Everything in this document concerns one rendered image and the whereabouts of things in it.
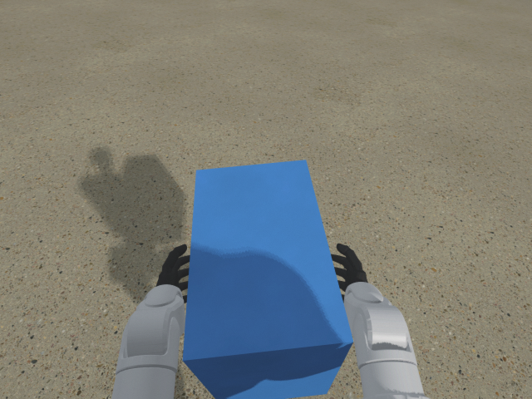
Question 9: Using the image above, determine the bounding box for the robot left hand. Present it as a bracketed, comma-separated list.
[156, 244, 190, 303]

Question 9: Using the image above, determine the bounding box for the robot right hand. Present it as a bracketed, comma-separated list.
[331, 244, 368, 303]

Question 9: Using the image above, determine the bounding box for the robot right forearm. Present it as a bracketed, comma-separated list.
[344, 282, 430, 399]

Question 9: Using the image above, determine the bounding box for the carton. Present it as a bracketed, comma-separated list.
[183, 160, 353, 399]

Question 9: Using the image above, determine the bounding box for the robot left forearm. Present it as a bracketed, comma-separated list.
[111, 284, 185, 399]

